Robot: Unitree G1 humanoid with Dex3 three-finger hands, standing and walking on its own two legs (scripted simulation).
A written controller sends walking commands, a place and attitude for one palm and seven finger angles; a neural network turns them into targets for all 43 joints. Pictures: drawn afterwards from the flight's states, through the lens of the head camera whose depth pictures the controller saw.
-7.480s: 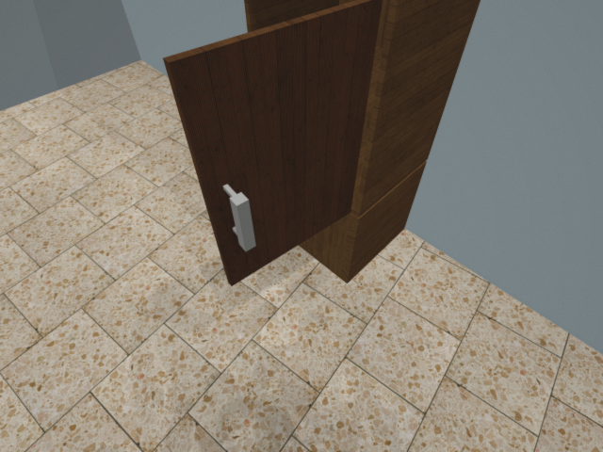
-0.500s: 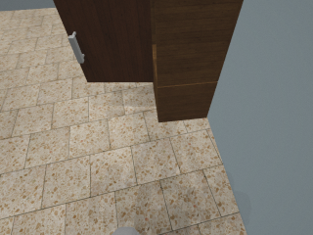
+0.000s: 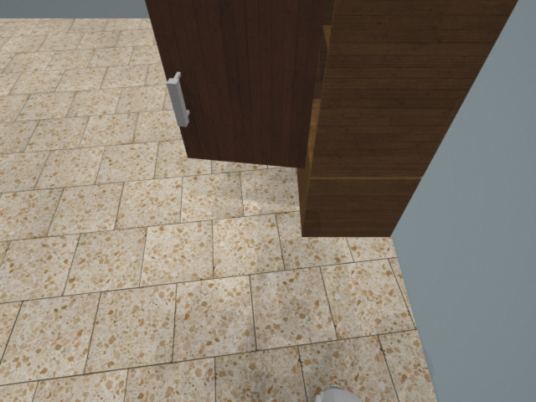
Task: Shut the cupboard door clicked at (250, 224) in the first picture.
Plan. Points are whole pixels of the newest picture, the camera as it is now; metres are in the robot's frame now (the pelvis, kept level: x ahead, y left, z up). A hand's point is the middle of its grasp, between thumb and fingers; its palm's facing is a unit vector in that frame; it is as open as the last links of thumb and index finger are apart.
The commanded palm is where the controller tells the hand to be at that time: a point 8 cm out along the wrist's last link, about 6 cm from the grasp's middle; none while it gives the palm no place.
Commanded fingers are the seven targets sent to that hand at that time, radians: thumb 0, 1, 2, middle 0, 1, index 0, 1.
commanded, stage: take the last steps up to it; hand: left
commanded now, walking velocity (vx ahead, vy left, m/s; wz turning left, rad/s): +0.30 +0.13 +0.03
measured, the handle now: (180, 99) +0.88 +0.33 -0.08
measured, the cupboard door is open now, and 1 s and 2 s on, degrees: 83 83 83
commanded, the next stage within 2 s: come to a stop and stand still in 0.82 s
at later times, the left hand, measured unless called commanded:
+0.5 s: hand (167, 401) +0.14 +0.19 -0.16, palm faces +0.14 -0.97 -0.19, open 7.2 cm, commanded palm none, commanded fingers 0.00 0.90 0.90 -0.20 -0.30 -0.20 -0.30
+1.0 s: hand (170, 238) +0.46 +0.26 -0.16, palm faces +0.02 -0.97 -0.23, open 7.3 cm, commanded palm none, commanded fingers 0.00 0.90 0.90 -0.20 -0.30 -0.20 -0.30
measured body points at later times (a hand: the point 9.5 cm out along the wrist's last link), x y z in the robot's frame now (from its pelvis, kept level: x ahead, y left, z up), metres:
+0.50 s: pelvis +0.18 +0.01 +0.01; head +0.22 +0.01 +0.46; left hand +0.14 +0.24 -0.15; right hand +0.26 -0.22 -0.15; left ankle +0.27 +0.17 -0.70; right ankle +0.12 -0.10 -0.74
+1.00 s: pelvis +0.36 +0.08 -0.01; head +0.39 +0.06 +0.44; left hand +0.46 +0.32 -0.15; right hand +0.34 -0.15 -0.17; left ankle +0.31 +0.17 -0.74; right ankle +0.39 -0.01 -0.74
